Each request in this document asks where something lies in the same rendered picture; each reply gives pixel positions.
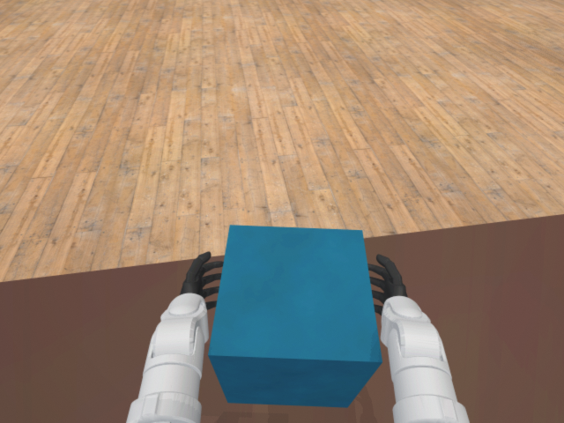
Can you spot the robot left hand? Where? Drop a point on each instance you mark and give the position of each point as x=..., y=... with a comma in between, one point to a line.
x=195, y=281

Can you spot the robot right forearm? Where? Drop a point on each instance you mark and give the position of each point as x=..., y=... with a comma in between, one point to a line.
x=423, y=386

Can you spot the robot left forearm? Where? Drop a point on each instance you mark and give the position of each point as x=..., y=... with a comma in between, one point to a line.
x=174, y=363

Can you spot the robot right hand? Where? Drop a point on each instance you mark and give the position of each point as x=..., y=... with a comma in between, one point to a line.
x=392, y=284

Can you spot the carton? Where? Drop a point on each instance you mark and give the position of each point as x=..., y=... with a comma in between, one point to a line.
x=295, y=319

